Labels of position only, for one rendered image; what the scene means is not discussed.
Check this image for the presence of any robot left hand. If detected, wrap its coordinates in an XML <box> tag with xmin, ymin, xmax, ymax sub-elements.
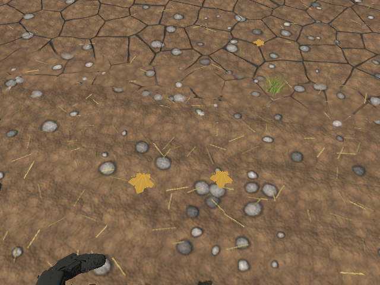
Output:
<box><xmin>36</xmin><ymin>253</ymin><xmax>106</xmax><ymax>285</ymax></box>

